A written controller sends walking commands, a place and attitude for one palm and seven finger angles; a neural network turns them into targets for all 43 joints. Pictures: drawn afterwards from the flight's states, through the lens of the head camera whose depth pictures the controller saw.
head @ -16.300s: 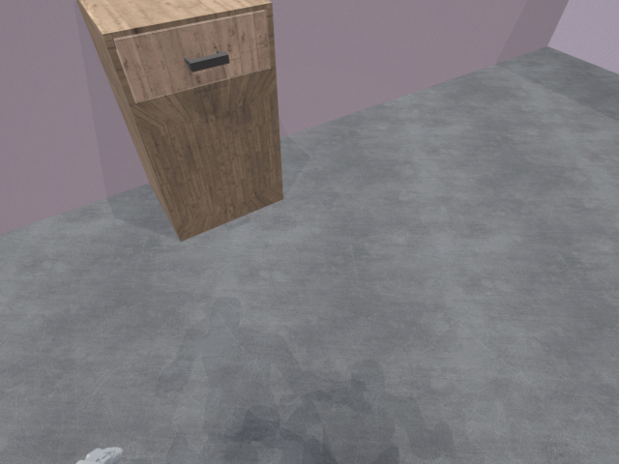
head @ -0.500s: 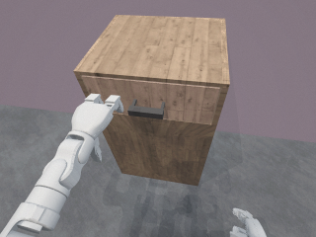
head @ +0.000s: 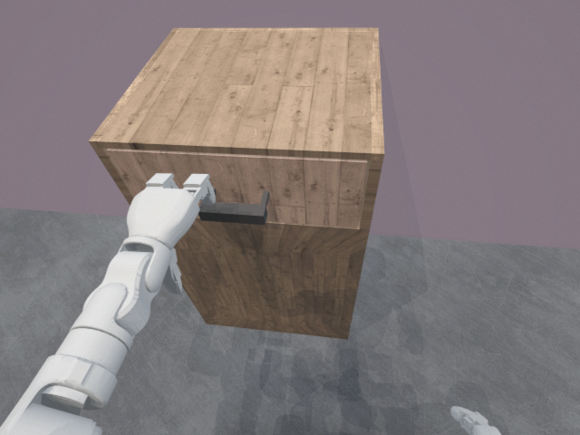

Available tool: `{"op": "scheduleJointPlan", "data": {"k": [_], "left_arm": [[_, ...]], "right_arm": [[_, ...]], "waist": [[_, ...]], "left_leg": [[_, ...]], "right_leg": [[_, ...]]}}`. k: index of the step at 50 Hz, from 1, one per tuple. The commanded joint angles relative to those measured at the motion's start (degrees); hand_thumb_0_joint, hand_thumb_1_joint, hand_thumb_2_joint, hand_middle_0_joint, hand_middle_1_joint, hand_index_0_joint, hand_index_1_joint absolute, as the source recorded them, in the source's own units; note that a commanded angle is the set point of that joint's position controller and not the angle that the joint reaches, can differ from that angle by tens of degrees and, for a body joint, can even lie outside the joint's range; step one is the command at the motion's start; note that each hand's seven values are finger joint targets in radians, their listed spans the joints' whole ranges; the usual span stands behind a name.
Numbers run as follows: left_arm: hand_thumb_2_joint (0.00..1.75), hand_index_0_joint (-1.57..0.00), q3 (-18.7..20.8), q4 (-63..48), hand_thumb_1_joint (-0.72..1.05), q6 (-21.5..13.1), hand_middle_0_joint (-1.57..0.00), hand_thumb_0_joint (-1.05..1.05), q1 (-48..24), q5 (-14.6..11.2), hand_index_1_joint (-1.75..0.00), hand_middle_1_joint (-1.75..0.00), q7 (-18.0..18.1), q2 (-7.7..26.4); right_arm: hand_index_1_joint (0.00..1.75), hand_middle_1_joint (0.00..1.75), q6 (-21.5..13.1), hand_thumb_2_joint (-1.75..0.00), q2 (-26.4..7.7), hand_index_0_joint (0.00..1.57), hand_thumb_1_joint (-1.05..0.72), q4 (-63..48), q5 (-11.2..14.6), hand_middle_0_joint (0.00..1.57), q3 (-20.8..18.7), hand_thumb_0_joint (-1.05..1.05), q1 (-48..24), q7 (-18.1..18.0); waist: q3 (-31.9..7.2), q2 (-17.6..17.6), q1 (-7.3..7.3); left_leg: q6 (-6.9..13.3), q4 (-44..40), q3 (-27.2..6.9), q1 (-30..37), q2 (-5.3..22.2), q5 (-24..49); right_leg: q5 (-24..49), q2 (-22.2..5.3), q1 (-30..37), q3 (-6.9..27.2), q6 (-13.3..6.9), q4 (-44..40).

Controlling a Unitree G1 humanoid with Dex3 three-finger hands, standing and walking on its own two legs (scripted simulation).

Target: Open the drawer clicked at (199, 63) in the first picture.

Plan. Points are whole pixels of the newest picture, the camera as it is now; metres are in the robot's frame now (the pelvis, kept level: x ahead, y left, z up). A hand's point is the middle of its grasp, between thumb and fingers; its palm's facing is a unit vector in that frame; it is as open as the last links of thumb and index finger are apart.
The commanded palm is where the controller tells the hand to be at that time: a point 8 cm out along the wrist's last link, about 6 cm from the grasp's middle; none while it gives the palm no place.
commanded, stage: move the hooked fingers above the handle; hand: left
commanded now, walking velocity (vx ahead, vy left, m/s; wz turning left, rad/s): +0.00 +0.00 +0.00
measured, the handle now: (235, 203) +0.50 +0.15 -0.02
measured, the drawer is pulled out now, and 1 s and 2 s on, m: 0.00 0.00 0.00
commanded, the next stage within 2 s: none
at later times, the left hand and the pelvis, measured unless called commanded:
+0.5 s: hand (209, 216) +0.42 +0.17 +0.04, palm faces -0.04 -0.03 -1.00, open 13.8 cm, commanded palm +0.41 +0.18 +0.10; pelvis +0.00 -0.01 +0.00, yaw +1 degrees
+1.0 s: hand (218, 204) +0.46 +0.16 +0.03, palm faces -0.04 -0.04 -1.00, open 13.8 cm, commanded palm +0.43 +0.17 +0.10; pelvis +0.00 +0.01 -0.01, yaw -1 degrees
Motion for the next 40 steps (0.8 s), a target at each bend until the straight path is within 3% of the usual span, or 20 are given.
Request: {"op": "scheduleJointPlan", "data": {"k": [1, 3, 7, 9, 10, 12, 14, 15, 18, 20, 21, 25, 27, 28, 32, 35, 37, 39, 40], "left_arm": [[0.3, -0.3, 6.3, -9.1, -0.5, -0.2, -0.3, 0.0, -22.3, 0.1, -1.2, -1.2, 2.3, 10.3], [0.3, -0.3, 6.5, -6.1, -0.5, -0.2, -0.3, 0.0, -23.6, 0.4, -1.2, -1.2, 2.4, 10.7], [0.3, -0.3, 7.9, -4.2, -0.5, -1.2, -0.3, 0.0, -26.4, 1.2, -1.2, -1.2, 3.2, 12.4], [0.3, -0.3, 6.2, -2.3, -0.5, -1.3, -0.3, 0.0, -27.8, 1.1, -1.2, -1.2, 3.5, 10.2], [0.3, -0.3, 7.5, -1.0, -0.5, -1.3, -0.3, 0.0, -27.6, 1.2, -1.2, -1.2, 3.6, 11.3], [0.3, -0.3, 5.0, -0.2, -0.5, -1.5, -0.3, 0.0, -30.2, 1.4, -1.2, -1.2, 3.9, 8.8], [0.3, -0.3, 6.4, 2.0, -0.5, -1.5, -0.3, 0.0, -30.4, 1.6, -1.2, -1.2, 4.3, 10.5], [0.3, -0.3, 5.5, 1.5, -0.5, -1.7, -0.3, 0.0, -32.1, 1.7, -1.2, -1.2, 4.3, 9.4], [0.3, -0.3, 4.8, 5.1, -0.5, -1.8, -0.3, 0.0, -34.9, 1.8, -1.2, -1.2, 5.0, 9.1], [0.3, -0.3, 6.4, 5.3, -0.5, -2.3, -0.3, 0.0, -35.8, 2.0, -1.2, -1.2, 5.6, 10.5], [0.3, -0.3, 4.5, 5.2, -0.5, -2.5, -0.3, 0.0, -37.5, 2.0, -1.2, -1.2, 5.9, 8.7], [0.3, -0.3, 4.5, 9.4, -0.5, -2.0, -0.3, 0.0, -39.1, 2.4, -1.2, -1.2, 7.4, 7.9], [0.3, -0.3, 5.7, 11.5, -0.5, -1.4, -0.3, 0.0, -39.4, 2.7, -1.2, -1.2, 8.2, 9.3], [0.3, -0.3, 5.3, 11.0, -0.5, -1.4, -0.3, 0.0, -40.5, 2.6, -1.2, -1.2, 8.5, 9.0], [0.3, -0.3, 3.1, 16.5, -0.5, 0.1, -0.3, 0.0, -44.1, 2.9, -1.2, -1.2, 9.2, 6.4], [0.3, -0.3, 5.8, 17.0, -0.5, 0.3, -0.3, 0.0, -46.8, 3.0, -1.2, -1.2, 9.6, 10.3], [0.3, -0.3, 5.0, 18.2, -0.5, 0.3, -0.3, 0.0, -47.5, 3.7, -1.2, -1.2, 9.8, 9.9], [0.3, -0.3, 4.7, 19.1, -0.5, 0.1, -0.3, 0.0, -46.8, 3.3, -1.2, -1.2, 9.8, 8.7], [0.3, -0.3, 6.0, 19.7, -0.5, 0.0, -0.3, 0.0, -46.5, 3.2, -1.2, -1.2, 9.6, 10.0]], "right_arm": [[0.3, 0.3, -1.9, -0.9, -5.7, 0.2, -0.9, -7.2, -0.4, 0.2, -1.9, 0.0, -2.2, -0.4], [0.3, 0.3, -1.9, -0.9, -5.7, 0.2, -0.9, -6.9, -0.4, 0.2, -1.6, 0.0, -2.1, -0.8], [0.3, 0.3, -1.8, -0.9, -5.5, 0.2, -0.9, -6.7, -0.7, 0.2, -1.7, 0.0, -1.5, -1.0], [0.3, 0.3, -2.0, -0.9, -5.3, 0.2, -0.9, -6.4, -0.7, 0.2, -1.8, 0.0, -1.1, -1.1], [0.3, 0.3, -2.0, -0.9, -5.5, 0.2, -0.9, -6.3, -0.7, 0.2, -2.0, 0.0, -0.9, -1.1], [0.3, 0.3, -2.0, -0.9, -5.3, 0.2, -0.9, -6.1, -0.8, 0.2, -2.1, 0.0, -0.3, -0.9], [0.3, 0.3, -1.9, -0.9, -5.5, 0.2, -0.9, -5.8, -0.8, 0.2, -2.1, 0.0, 0.2, -1.0], [0.3, 0.3, -1.9, -0.9, -5.5, 0.2, -0.9, -5.7, -0.8, 0.2, -2.3, 0.0, 0.4, -0.9], [0.3, 0.3, -1.9, -0.9, -5.5, 0.2, -0.9, -5.0, -0.7, 0.2, -2.3, 0.0, 1.6, -1.0], [0.3, 0.3, -2.1, -0.9, -5.7, 0.2, -0.9, -4.8, -0.9, 0.2, -2.6, 0.0, 2.0, -0.9], [0.3, 0.3, -2.0, -0.9, -5.5, 0.2, -0.9, -4.8, -0.9, 0.2, -2.7, 0.0, 2.4, -0.8], [0.3, 0.3, -2.2, -0.9, -5.7, 0.2, -0.9, -3.9, -0.9, 0.2, -3.0, 0.0, 3.6, -0.6], [0.3, 0.3, -2.2, -0.9, -5.9, 0.2, -0.9, -3.6, -0.9, 0.2, -3.0, 0.0, 4.4, -0.5], [0.3, 0.3, -2.2, -0.9, -5.9, 0.2, -0.9, -3.6, -1.0, 0.2, -3.0, 0.0, 4.6, -0.4], [0.3, 0.3, -2.4, -0.9, -6.1, 0.2, -0.9, -2.8, -0.7, 0.2, -3.2, 0.0, 6.3, -0.2], [0.3, 0.3, -2.7, -0.9, -6.6, 0.2, -0.9, -3.0, -0.8, 0.2, -3.0, 0.0, 6.8, -0.8], [0.3, 0.3, -2.9, -0.9, -6.3, 0.2, -0.9, -2.9, -0.7, 0.2, -3.1, 0.0, 7.3, -0.8], [0.3, 0.3, -3.3, -0.9, -6.2, 0.2, -0.9, -3.0, -0.7, 0.2, -3.2, 0.0, 8.0, -0.7], [0.3, 0.3, -3.3, -0.9, -6.5, 0.2, -0.9, -2.8, -0.8, 0.2, -3.2, 0.0, 8.3, -0.7]], "waist": [[-19.0, -5.2, -0.72], [-18.1, -6.6, -1.0], [-20.5, -4.3, -0.62], [-20.1, -5.2, -1.45], [-20.8, -5.6, -1.31], [-21.0, -4.9, -1.97], [-21.4, -5.4, -1.92], [-22.1, -5.5, -2.47], [-21.0, -5.4, -3.21], [-23.1, -5.5, -3.03], [-23.6, -4.7, -3.41], [-22.7, -5.0, -4.12], [-23.1, -5.3, -3.76], [-23.9, -3.7, -3.87], [-21.2, -5.5, -5.98], [-23.6, -4.7, -5.56], [-23.5, -2.5, -5.78], [-23.7, -3.1, -5.83], [-24.6, -3.6, -5.73]], "left_leg": [[0.3, -0.3, -0.2, 2.0, 0.3, 20.6], [0.3, -0.5, 0.1, -0.3, 0.0, 18.4], [0.2, 0.1, 0.3, -1.4, -0.3, 18.6], [0.1, 0.5, 0.4, -1.9, -0.2, 17.9], [0.1, 0.7, 0.4, -2.1, -0.4, 18.0], [0.1, 0.9, 0.5, -2.0, -0.3, 18.1], [0.1, 1.1, 0.5, -2.9, -0.4, 17.6], [0.2, 1.3, 0.4, -2.5, -0.5, 18.1], [0.2, 1.5, 0.4, -3.4, -0.4, 16.6], [0.3, 1.9, 0.3, -3.1, -0.4, 17.6], [0.2, 1.9, 0.4, -3.3, -0.4, 17.3], [0.3, 2.2, 0.3, -3.9, -0.2, 16.9], [0.3, 2.1, 0.4, -4.6, -0.1, 16.7], [0.2, 2.2, 0.6, -4.4, -0.1, 17.1], [0.4, 2.4, 0.4, -4.9, 0.2, 15.7], [0.7, 2.1, 0.4, -5.5, 0.1, 14.2], [0.6, 2.2, 0.6, -4.8, 0.3, 14.3], [0.7, 2.3, 0.6, -4.3, 0.5, 14.7], [0.7, 2.4, 0.4, -4.0, 0.6, 16.2]], "right_leg": [[27.4, -3.9, 14.9, 5.7, 3.0, -2.0], [28.3, -4.4, 15.4, 6.2, 3.4, -2.1], [31.0, -4.8, 16.7, 6.9, 3.6, -1.1], [32.3, -5.1, 15.9, 7.0, 4.0, -1.1], [32.4, -4.9, 16.2, 7.1, 3.9, -1.0], [31.9, -5.0, 15.3, 6.5, 3.9, -0.7], [32.9, -5.1, 15.9, 7.0, 4.1, -0.6], [33.3, -5.0, 15.6, 6.8, 4.0, -0.5], [30.8, -5.0, 14.0, 6.6, 4.1, -0.7], [32.3, -4.8, 14.8, 6.7, 4.0, -0.4], [31.7, -5.0, 14.6, 6.5, 4.0, -0.1], [29.7, -4.5, 12.5, 5.9, 3.7, -0.3], [28.7, -4.4, 12.5, 5.7, 3.6, 0.0], [29.3, -4.5, 12.8, 5.7, 3.5, 0.1], [24.0, -3.6, 8.7, 4.6, 3.2, -0.5], [21.7, -3.6, 10.4, 5.3, 3.0, -0.8], [20.4, -3.4, 8.8, 4.9, 2.8, -0.6], [20.3, -3.1, 8.6, 4.6, 2.8, -0.7], [21.8, -2.9, 9.4, 4.6, 2.6, -0.5]]}}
